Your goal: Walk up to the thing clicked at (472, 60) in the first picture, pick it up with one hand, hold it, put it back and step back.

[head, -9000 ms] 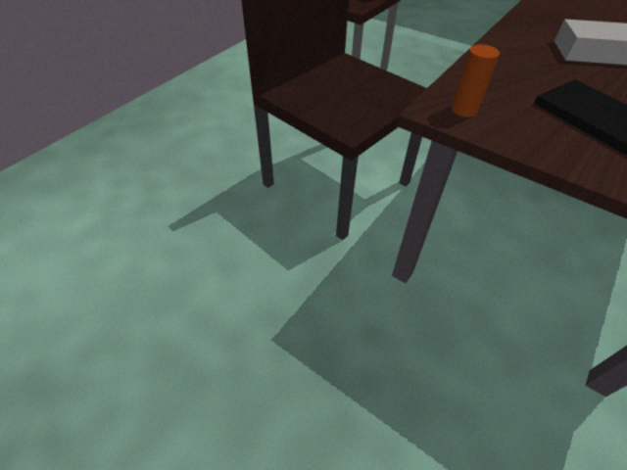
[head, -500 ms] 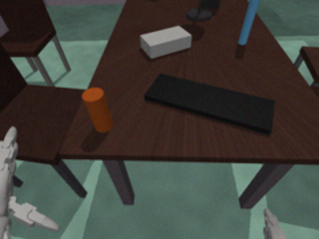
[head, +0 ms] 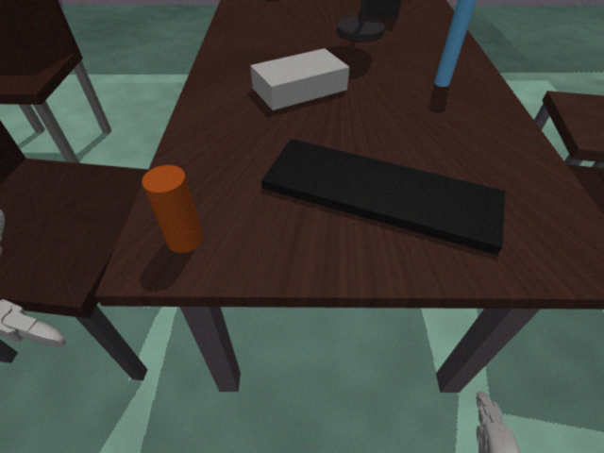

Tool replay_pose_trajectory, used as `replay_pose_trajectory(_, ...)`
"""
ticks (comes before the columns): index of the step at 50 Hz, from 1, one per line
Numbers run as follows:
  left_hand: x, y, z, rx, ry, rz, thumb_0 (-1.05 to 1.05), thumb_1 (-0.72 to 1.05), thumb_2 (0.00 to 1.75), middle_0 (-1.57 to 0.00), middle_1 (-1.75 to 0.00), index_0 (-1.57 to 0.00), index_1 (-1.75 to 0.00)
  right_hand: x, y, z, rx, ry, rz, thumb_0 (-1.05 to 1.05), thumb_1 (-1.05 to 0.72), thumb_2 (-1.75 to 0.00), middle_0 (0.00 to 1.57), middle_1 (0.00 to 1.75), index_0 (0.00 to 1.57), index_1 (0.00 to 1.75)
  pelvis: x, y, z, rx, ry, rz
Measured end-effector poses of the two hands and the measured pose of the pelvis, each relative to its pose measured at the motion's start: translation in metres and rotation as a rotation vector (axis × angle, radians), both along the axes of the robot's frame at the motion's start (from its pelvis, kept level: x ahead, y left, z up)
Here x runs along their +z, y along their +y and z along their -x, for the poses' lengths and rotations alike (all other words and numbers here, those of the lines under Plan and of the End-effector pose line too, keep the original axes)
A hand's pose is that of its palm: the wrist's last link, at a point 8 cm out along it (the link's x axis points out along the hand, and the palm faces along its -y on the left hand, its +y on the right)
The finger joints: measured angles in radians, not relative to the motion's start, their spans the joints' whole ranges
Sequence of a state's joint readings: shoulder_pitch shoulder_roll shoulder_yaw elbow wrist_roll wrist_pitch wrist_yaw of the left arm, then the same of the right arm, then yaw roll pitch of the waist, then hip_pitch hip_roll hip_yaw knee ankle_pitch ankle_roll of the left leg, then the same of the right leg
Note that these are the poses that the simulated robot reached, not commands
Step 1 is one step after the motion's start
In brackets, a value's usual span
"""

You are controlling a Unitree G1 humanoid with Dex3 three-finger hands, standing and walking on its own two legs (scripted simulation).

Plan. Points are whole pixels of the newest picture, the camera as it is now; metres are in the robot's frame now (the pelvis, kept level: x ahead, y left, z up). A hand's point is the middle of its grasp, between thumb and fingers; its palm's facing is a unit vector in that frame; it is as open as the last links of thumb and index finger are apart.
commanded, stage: go down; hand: left
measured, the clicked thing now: (175, 211) +0.47 +0.24 +0.03
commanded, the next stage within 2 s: none
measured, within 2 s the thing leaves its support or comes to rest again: neither
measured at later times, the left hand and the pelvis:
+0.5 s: hand (2, 250) +0.30 +0.36 +0.13, palm faces +0.24 -0.97 -0.04, open 17.5 cm; pelvis +0.00 +0.01 +0.00, yaw +0 degrees
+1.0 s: hand (7, 218) +0.35 +0.39 +0.13, palm faces +0.21 -0.98 -0.03, open 17.6 cm; pelvis +0.01 +0.01 +0.00, yaw -1 degrees
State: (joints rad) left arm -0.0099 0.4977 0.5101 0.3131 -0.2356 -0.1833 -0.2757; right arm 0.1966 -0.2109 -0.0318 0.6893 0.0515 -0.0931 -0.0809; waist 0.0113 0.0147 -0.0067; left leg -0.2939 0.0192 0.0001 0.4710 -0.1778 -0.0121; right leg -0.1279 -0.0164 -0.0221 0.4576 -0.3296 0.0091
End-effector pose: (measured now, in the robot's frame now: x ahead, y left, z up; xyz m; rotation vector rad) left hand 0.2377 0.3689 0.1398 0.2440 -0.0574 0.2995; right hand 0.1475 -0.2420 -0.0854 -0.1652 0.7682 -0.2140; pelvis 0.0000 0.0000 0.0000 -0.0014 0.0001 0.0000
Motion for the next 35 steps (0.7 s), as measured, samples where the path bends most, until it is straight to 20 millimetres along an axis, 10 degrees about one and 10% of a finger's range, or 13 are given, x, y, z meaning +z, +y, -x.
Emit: replay_pose_trajectory(35, -0.001, 0.054, -0.055, -0.105, 0.083, 0.252, -0.01, -0.57, 0.08, -0.03, -0.03, -0.03, -0.04, 0.007, -0.004, 0.015, 0.006, -0.015, 0.123, -0.01, 0.50, -0.06, 0.05, 0.05, 0.05, 0.05, -0.002, 0.010, 0.006, -0.009, 0.080, 0.015)
